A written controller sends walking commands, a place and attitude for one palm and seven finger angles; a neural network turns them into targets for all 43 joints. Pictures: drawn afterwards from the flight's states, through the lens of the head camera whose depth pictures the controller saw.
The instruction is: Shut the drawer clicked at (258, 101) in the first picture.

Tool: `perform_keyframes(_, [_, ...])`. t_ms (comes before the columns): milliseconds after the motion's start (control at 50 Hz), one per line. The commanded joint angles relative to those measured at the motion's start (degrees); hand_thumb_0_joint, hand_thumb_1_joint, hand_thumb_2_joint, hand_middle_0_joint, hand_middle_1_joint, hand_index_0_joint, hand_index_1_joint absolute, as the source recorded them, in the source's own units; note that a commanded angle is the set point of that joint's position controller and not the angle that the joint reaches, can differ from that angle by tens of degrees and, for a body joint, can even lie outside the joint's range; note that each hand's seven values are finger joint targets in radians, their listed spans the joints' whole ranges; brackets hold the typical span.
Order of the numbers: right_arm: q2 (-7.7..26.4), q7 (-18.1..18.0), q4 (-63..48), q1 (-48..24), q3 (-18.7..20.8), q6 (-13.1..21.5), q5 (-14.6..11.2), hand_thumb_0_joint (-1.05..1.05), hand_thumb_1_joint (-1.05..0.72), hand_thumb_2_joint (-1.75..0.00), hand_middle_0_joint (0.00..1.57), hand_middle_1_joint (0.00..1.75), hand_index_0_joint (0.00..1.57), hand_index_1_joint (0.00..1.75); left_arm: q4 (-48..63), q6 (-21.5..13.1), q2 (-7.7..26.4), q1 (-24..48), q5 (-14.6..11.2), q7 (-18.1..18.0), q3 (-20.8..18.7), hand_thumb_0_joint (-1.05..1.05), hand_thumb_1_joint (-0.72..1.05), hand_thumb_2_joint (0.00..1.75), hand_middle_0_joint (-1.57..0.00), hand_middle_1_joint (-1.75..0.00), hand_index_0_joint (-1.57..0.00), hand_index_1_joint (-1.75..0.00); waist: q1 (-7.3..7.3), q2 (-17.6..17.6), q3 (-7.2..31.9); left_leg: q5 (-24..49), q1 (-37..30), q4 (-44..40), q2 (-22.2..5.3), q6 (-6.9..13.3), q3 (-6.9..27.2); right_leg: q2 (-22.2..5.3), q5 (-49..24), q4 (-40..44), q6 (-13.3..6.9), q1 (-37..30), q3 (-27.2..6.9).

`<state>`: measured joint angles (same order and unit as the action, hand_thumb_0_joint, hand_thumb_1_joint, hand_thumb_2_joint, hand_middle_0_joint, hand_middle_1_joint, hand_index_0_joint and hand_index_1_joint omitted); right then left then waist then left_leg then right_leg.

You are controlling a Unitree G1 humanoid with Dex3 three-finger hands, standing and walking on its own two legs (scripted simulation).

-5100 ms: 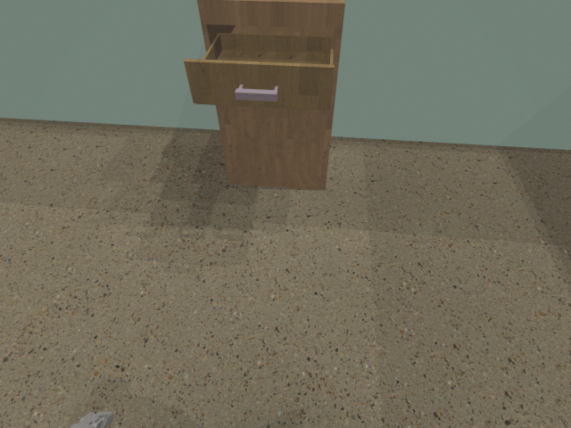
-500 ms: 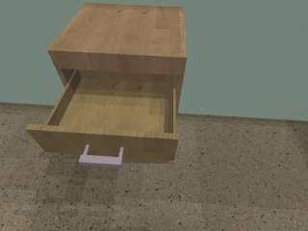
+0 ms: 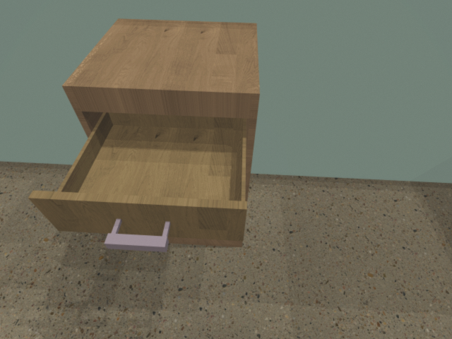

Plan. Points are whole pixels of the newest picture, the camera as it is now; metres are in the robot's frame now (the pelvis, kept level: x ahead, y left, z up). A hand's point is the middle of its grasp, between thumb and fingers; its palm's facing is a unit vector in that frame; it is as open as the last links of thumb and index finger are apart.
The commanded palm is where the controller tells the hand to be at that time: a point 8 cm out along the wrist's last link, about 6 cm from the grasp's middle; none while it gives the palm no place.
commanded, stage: come to a stop and stand still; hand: left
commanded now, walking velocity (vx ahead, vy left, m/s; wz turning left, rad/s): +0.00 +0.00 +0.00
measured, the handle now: (140, 233) +0.34 +0.21 -0.06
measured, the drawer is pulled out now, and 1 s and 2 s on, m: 0.29 0.29 0.29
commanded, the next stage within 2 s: look again from close up in 0.68 s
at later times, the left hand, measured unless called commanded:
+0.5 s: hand out of the picture -0.01 +0.15 -0.18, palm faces +0.06 -0.98 -0.17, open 7.4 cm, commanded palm none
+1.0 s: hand out of the picture +0.01 +0.19 -0.19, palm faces +0.03 -0.98 -0.19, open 7.4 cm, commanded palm none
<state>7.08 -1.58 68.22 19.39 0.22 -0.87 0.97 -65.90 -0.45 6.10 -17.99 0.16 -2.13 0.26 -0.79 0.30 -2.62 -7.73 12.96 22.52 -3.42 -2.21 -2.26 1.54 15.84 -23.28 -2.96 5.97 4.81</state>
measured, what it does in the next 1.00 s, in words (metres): stands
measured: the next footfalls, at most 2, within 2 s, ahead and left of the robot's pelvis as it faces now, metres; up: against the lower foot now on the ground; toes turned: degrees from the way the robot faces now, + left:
none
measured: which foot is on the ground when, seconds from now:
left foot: down 0.00-1.00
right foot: down 0.00-1.00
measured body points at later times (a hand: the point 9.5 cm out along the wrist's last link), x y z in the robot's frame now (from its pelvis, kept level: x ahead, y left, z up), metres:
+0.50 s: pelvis +0.03 +0.00 +0.00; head +0.03 +0.00 +0.45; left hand -0.01 +0.20 -0.16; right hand +0.02 -0.21 -0.17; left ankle +0.05 +0.15 -0.74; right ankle -0.03 -0.08 -0.74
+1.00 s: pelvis +0.02 +0.02 -0.01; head +0.03 +0.02 +0.44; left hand +0.01 +0.24 -0.17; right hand +0.05 -0.21 -0.17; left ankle +0.04 +0.14 -0.74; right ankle -0.03 -0.08 -0.74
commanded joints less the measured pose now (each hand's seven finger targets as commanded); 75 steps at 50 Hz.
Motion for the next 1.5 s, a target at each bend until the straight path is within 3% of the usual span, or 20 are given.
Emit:
perform_keyframes(0, [4.16, -0.55, -1.74, 2.38, 0.39, 1.22, -0.29, 0.00, -0.90, -0.90, 0.20, 0.30, 0.20, 0.30, 0.59, -0.70, 5.39, -4.86, 0.12, -0.44, -1.10, 0.00, 0.90, 0.90, -0.20, -0.30, -0.20, -0.30, 0.96, -0.16, -2.60, 3.35, -2.42, -2.12, -2.61, 2.08, 3.54, -7.88, -2.78, 7.70, 0.38, 6.57, -7.43])
perform_keyframes(740, [5.47, -0.85, -2.96, -0.61, 0.09, 1.53, -0.46, 0.00, -0.90, -0.90, 0.20, 0.30, 0.20, 0.30, 0.22, -0.99, 6.15, -6.76, 0.43, -0.78, -1.07, 0.00, 0.90, 0.90, -0.20, -0.30, -0.20, -0.30, 1.25, -1.11, -1.79, 9.30, -5.93, -1.19, -2.64, 3.11, 3.92, -8.53, -15.50, 6.62, 1.23, 2.91, -5.14])
perform_keyframes(760, [6.34, 0.05, -7.73, -7.96, 0.04, 2.87, -0.77, 0.00, -0.90, -0.90, 0.20, 0.30, 0.20, 0.30, 0.26, -3.38, 7.39, -10.15, 1.67, -2.62, -0.75, 0.00, 0.90, 0.90, -0.20, -0.30, -0.20, -0.30, 3.64, -3.97, -4.10, 4.57, 2.01, 14.96, -1.48, 1.57, -0.31, -12.71, -47.83, 6.39, 5.71, 5.12, -12.13])
perform_keyframes(780, [5.41, 0.11, -10.08, -6.48, 0.38, 1.99, -0.89, 0.00, -0.90, -0.90, 0.20, 0.30, 0.20, 0.30, 1.76, -2.98, 11.53, -8.24, 1.19, -2.61, -1.77, 0.00, 0.90, 0.90, -0.20, -0.30, -0.20, -0.30, 0.73, -5.53, -3.23, -5.77, 5.50, 12.32, 0.48, 1.57, -0.13, -14.47, -61.43, 1.26, 3.54, -0.96, -9.60])
perform_keyframes(800, [4.58, 0.20, -9.58, -1.17, 0.36, 2.39, -0.31, 0.00, -0.90, -0.90, 0.20, 0.30, 0.20, 0.30, 2.98, -2.94, 9.90, -8.70, 0.96, -2.24, -1.12, 0.00, 0.90, 0.90, -0.20, -0.30, -0.20, -0.30, -0.40, -8.71, 3.77, -7.21, 3.35, 9.63, 0.58, 3.16, -0.82, -13.99, -58.15, -2.68, 1.85, -4.06, -7.77])
perform_keyframes(840, [5.99, 0.00, -9.35, -0.04, 1.00, 2.48, -0.29, 0.00, -0.90, -0.90, 0.20, 0.30, 0.20, 0.30, 5.06, -2.56, 8.77, -6.88, 0.47, -1.83, -0.98, 0.00, 0.90, 0.90, -0.20, -0.30, -0.20, -0.30, -0.52, -7.12, 8.17, 0.88, -0.85, 9.59, 0.17, 4.27, 0.46, -10.97, -48.19, -5.98, 0.45, -2.95, -5.76])
perform_keyframes(880, [6.94, -0.08, -9.83, -0.92, 1.13, 2.35, -0.35, 0.00, -0.90, -0.90, 0.20, 0.30, 0.20, 0.30, 6.20, -1.77, 8.52, -6.84, 0.78, -1.65, -1.06, 0.00, 0.90, 0.90, -0.20, -0.30, -0.20, -0.30, 0.27, -3.14, 3.97, 7.01, -0.92, 9.92, -1.13, 4.41, 0.77, -9.44, -37.49, -5.15, 0.37, 1.58, -5.64])
perform_keyframes(940, [6.88, 0.09, -10.47, -3.60, 1.08, 1.43, -0.60, 0.00, -0.90, -0.90, 0.20, 0.30, 0.20, 0.30, 6.78, -1.15, 8.80, -6.03, 0.74, -1.40, -1.33, 0.00, 0.90, 0.90, -0.20, -0.30, -0.20, -0.30, 0.72, -2.40, -1.94, 3.41, 1.58, 9.41, -1.08, 3.99, 1.95, -8.78, -22.69, -1.80, 0.13, 5.86, -6.41])
perform_keyframes(980, [7.60, 0.27, -10.49, -3.26, 1.15, 1.44, -0.37, 0.00, -0.90, -0.90, 0.20, 0.30, 0.20, 0.30, 7.66, -0.60, 9.00, -4.42, 0.95, -1.24, -1.29, 0.00, 0.90, 0.90, -0.20, -0.30, -0.20, -0.30, 0.48, 1.19, -2.85, 3.74, 1.23, 7.32, -1.50, 4.21, 2.78, -7.73, -13.43, -1.91, 0.00, 7.20, -6.16])
perform_keyframes(1060, [8.51, 0.60, -11.41, -4.61, 1.34, 1.10, -0.25, 0.00, -0.90, -0.90, 0.20, 0.30, 0.20, 0.30, 8.67, -0.07, 9.24, -3.35, 0.88, -0.88, -1.19, 0.00, 0.90, 0.90, -0.20, -0.30, -0.20, -0.30, 0.84, 0.41, -4.89, -5.18, 3.87, 4.12, -1.36, 4.89, 5.59, -6.67, 1.51, 0.13, 0.26, 8.93, -5.96])
perform_keyframes(1300, [10.54, 1.01, -11.72, -3.88, 1.51, 1.79, -0.38, 0.00, -0.90, -0.90, 0.20, 0.30, 0.20, 0.30, 9.63, 0.08, 9.79, -3.67, 1.01, -0.13, -0.88, 0.00, 0.90, 0.90, -0.20, -0.30, -0.20, -0.30, 1.57, 2.41, -0.38, -9.71, 1.36, -4.63, -3.49, 6.02, 10.33, -5.99, 1.64, -0.56, 1.67, 6.50, -3.51])
perform_keyframes(1320, [11.64, 0.56, -14.66, -6.79, 1.11, 2.10, -0.65, 0.00, -0.90, -0.90, 0.20, 0.30, 0.20, 0.30, 8.07, -0.99, 9.80, -4.69, 1.77, -2.09, -0.37, 0.00, 0.90, 0.90, -0.20, -0.30, -0.20, -0.30, 1.80, 2.59, -4.22, 4.88, 3.94, 6.71, -2.71, 4.24, 5.72, -7.82, -6.88, 2.00, 1.62, 8.50, -6.69])
perform_keyframes(1340, [18.48, -0.92, -33.86, -4.06, 3.32, 11.16, -3.60, 0.00, -0.90, -0.90, 0.20, 0.30, 0.20, 0.30, 99.73, -12.98, 24.26, 35.47, -9.27, -2.62, -11.85, 0.00, 0.90, 0.90, -0.22, -0.32, -0.22, -0.32, -5.58, 13.80, 28.13, 11.82, -18.21, 3.01, 1.99, 2.33, 6.03, -2.89, -14.55, -4.67, 0.61, 8.60, 0.81])
perform_keyframes(1360, [13.49, -2.93, -30.00, -7.49, 0.21, 17.18, -3.05, 0.00, -0.90, -0.90, 0.20, 0.30, 0.20, 0.30, 86.70, -10.57, 19.11, 5.59, -5.42, -4.11, -8.43, 0.00, 0.90, 0.90, -0.24, -0.34, -0.24, -0.34, 1.68, 17.11, 28.53, 15.29, -24.01, 1.16, -2.65, 0.70, 9.64, -2.03, -3.20, -13.41, 0.63, 13.47, 0.68])
perform_keyframes(1380, [11.51, -2.18, -28.41, -7.98, 0.98, 19.53, -3.36, 0.00, -0.90, -0.90, 0.20, 0.30, 0.20, 0.30, 75.20, -3.48, 5.64, -11.04, -7.37, -5.52, 0.20, 0.00, 0.90, 0.90, -0.26, -0.37, -0.26, -0.37, -1.08, 13.34, 19.61, 6.70, -14.39, -2.74, -1.38, -1.19, 11.58, -0.96, 6.17, -17.87, 1.91, 19.94, 1.01])
perform_keyframes(1400, [12.33, -1.54, -27.21, -6.34, 1.29, 19.95, -3.70, 0.00, -0.90, -0.90, 0.20, 0.30, 0.20, 0.30, 72.01, -2.79, -0.83, -8.48, -8.68, -4.57, 4.78, 0.00, 0.90, 0.90, -0.28, -0.39, -0.28, -0.39, -2.44, 5.73, 8.69, -1.22, -5.58, -1.41, -0.44, 0.65, 9.93, -1.65, 7.17, -16.89, 2.26, 22.51, 0.47])
perform_keyframes(1420, [13.36, -1.24, -29.99, -7.37, 2.18, 20.13, -3.12, 0.00, -0.90, -0.90, 0.20, 0.30, 0.20, 0.30, 72.73, -5.36, 1.47, -4.38, -8.93, -3.61, 2.79, 0.00, 0.90, 0.90, -0.30, -0.41, -0.30, -0.41, -3.14, 0.83, 1.82, -10.14, 2.40, 2.20, 0.42, 2.02, 9.77, -1.37, 7.98, -13.17, 2.15, 24.31, 1.88])
perform_keyframes(1440, [14.86, -0.92, -31.13, -8.09, 2.97, 19.77, -2.32, 0.00, -0.90, -0.90, 0.20, 0.30, 0.20, 0.30, 68.20, -8.55, 5.41, -6.97, -8.58, -2.27, -2.29, 0.00, 0.90, 0.90, -0.32, -0.43, -0.32, -0.43, -3.13, -2.96, 1.57, -15.60, 8.20, 6.31, 1.61, 2.33, 8.99, -0.95, 8.31, -10.63, 1.97, 26.65, 2.40])
perform_keyframes(1460, [14.74, -0.83, -32.84, -8.88, 3.20, 19.20, -1.72, 0.00, -0.90, -0.90, 0.20, 0.30, 0.20, 0.30, 64.20, -12.55, 5.76, -11.02, -9.52, -0.09, -4.71, 0.00, 0.90, 0.90, -0.34, -0.45, -0.34, -0.45, -2.10, -6.69, 3.05, -15.35, 12.63, 10.58, 2.54, 2.56, 7.74, -0.59, 9.00, -11.46, 1.82, 28.27, 2.77])
perform_keyframes(1480, [14.46, -0.04, -34.53, -9.91, 3.66, 19.05, -1.61, 0.00, -0.90, -0.90, 0.20, 0.30, 0.20, 0.30, 61.12, -16.68, 6.54, -17.56, -9.87, 2.56, -7.15, 0.00, 0.90, 0.90, -0.36, -0.47, -0.36, -0.47, 0.63, -4.64, 6.10, -14.07, 15.19, 14.02, 3.31, 2.20, 6.18, -0.51, 10.24, -13.72, 1.30, 28.71, 2.42])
